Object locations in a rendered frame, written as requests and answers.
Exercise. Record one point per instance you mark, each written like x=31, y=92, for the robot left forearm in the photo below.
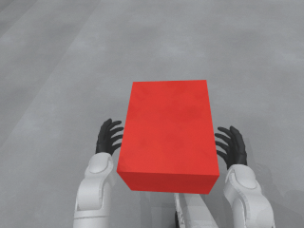
x=93, y=200

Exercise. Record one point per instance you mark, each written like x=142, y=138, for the robot right forearm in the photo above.
x=250, y=208

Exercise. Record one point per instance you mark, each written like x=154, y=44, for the carton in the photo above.
x=168, y=140

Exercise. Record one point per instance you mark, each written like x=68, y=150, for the robot right thigh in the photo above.
x=194, y=210

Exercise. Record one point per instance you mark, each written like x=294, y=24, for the right robot hand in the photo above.
x=235, y=149

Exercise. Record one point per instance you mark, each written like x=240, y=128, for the left robot hand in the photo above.
x=104, y=143

